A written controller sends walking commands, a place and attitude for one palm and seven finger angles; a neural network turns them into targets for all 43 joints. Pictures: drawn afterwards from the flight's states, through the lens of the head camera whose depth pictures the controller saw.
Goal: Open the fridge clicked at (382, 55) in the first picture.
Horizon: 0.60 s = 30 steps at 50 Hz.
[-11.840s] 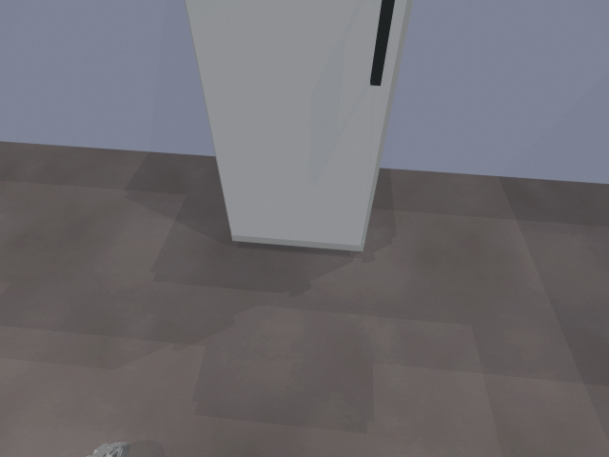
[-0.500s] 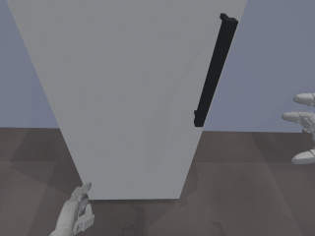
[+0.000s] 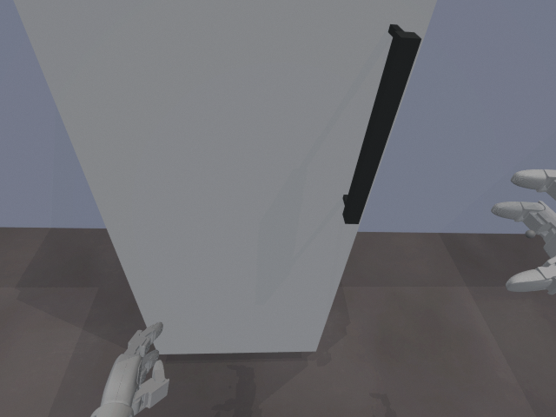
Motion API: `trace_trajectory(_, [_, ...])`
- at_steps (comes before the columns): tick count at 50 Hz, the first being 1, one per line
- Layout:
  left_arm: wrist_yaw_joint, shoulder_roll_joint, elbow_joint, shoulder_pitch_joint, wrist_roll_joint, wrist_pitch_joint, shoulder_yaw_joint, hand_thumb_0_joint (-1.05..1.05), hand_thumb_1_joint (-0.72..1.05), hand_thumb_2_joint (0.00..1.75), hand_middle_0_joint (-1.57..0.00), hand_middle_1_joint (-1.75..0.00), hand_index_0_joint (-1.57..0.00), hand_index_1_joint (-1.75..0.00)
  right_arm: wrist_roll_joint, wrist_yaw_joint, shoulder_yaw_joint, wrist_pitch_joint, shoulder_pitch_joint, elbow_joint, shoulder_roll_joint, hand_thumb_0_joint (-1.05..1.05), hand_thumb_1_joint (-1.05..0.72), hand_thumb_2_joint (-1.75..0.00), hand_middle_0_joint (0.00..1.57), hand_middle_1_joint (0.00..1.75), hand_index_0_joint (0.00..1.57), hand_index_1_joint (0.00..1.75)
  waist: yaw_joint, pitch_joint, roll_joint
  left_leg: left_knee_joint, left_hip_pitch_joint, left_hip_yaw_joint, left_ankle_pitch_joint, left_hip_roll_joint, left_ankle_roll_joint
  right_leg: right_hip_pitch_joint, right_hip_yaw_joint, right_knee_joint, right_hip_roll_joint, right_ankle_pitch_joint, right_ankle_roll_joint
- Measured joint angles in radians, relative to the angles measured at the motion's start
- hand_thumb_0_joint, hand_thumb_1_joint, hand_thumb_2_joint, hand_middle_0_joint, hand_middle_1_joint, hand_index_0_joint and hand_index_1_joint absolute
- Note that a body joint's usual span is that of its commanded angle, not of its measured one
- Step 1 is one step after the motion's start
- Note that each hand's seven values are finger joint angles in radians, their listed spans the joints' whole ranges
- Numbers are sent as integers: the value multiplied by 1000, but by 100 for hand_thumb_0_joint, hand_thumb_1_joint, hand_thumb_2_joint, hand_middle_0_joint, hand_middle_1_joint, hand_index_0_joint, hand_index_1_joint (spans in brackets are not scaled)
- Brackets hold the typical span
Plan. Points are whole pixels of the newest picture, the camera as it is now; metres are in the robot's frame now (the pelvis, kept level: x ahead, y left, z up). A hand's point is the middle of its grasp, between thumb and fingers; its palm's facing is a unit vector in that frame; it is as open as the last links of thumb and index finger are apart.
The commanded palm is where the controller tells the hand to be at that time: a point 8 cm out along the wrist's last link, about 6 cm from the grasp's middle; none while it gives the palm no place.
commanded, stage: move the hooked fingers beside the handle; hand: right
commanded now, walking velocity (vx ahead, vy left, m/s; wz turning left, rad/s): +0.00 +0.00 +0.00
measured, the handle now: (369, 138) +0.49 -0.13 +0.20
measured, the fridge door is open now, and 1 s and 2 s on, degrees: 0 0 0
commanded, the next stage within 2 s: none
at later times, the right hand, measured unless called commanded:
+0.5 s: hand (488, 205) +0.33 -0.26 +0.20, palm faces +0.03 +1.00 -0.06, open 14.0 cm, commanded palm +0.30 -0.29 +0.21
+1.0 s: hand (458, 186) +0.37 -0.23 +0.21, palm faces +0.01 +1.00 -0.03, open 14.0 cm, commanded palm +0.35 -0.28 +0.20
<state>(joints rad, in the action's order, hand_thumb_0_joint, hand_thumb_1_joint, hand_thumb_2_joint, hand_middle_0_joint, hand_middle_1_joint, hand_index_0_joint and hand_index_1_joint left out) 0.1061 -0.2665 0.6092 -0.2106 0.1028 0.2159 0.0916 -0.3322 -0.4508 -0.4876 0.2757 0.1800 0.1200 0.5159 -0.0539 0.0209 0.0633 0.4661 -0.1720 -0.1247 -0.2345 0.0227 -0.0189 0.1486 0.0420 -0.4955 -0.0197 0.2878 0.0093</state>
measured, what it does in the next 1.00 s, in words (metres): stands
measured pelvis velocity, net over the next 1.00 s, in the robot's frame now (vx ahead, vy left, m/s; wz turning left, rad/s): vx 0.00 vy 0.00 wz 0.02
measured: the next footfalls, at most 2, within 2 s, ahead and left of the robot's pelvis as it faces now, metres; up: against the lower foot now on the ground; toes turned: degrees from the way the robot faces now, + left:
none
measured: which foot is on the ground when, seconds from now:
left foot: down 0.00-1.00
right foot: down 0.00-1.00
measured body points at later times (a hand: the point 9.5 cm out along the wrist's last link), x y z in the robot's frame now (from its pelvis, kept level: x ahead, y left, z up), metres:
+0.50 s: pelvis +0.00 +0.00 +0.00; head -0.02 +0.01 +0.45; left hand +0.18 +0.23 -0.07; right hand +0.32 -0.31 +0.21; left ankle +0.02 +0.11 -0.74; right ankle -0.01 -0.11 -0.74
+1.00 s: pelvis +0.00 +0.00 +0.00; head -0.01 +0.01 +0.45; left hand +0.17 +0.24 -0.08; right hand +0.36 -0.28 +0.21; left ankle +0.02 +0.11 -0.74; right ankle -0.01 -0.11 -0.74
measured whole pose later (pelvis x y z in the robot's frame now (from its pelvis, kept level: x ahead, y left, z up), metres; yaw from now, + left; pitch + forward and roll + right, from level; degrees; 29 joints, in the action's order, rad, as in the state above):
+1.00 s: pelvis +0.00 +0.00 +0.00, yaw +1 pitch -1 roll +0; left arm 0.11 -0.27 0.62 -0.24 0.10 0.14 0.07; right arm -0.26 -0.33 -0.35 0.24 0.45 0.35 0.44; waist -0.01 0.03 0.05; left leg 0.45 -0.20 -0.10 -0.22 0.03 -0.02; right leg 0.16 0.06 -0.46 -0.01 0.28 0.01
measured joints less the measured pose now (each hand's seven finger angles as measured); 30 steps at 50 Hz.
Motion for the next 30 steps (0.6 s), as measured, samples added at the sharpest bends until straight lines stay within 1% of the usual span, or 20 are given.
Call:
trace_trajectory(3, [5,-3,4,-2,1,2,-3,2,90,89,-20,-30,-20,-30,11,10,17,-4,29,20,-10,-1,50,-30,30,120,30,120,-2,-5,-2,2,-1,-3,-1,2,0,3,-3,-3,2,0,1])
trace_trajectory(7, [8,-5,9,-2,0,1,-5,2,90,89,-20,-30,-20,-30,22,19,38,-16,60,39,-20,-1,50,-30,30,120,30,120,1,-8,-4,1,-3,-3,1,3,1,4,-3,0,3,-2,1])
trace_trajectory(11, [6,-2,9,-3,-2,-2,-6,2,90,89,-20,-30,-20,-30,25,27,51,-24,83,53,-27,-1,50,-30,30,120,30,120,11,-5,-7,0,-8,2,1,4,1,5,1,7,5,-5,2])
trace_trajectory(17, [1,0,4,-9,-1,-14,-8,2,90,89,-20,-30,-20,-30,32,43,53,-15,110,95,-25,-1,50,-30,30,120,30,120,24,2,-9,2,-20,10,1,4,2,11,9,10,4,-4,3])
trace_trajectory(22, [2,-3,3,-19,-1,-20,-14,2,90,89,-20,-30,-20,-30,42,57,60,-23,126,100,-35,-1,50,-30,30,120,30,120,26,0,-11,0,-22,13,2,3,3,12,12,12,4,-3,4])
trace_trajectory(26, [3,-4,7,-24,-1,-24,-17,2,90,89,-20,-30,-20,-30,45,67,76,-31,139,96,-50,-1,50,-30,30,120,30,120,24,1,-12,-1,-21,14,1,4,4,9,12,16,6,-3,5])
trace_trajectory(30, [4,-3,11,-22,0,-31,-17,2,90,89,-20,-30,-20,-30,47,80,95,-27,160,116,-60,-1,50,-30,30,120,30,120,26,4,-11,-3,-22,14,1,6,5,10,12,19,8,-5,6])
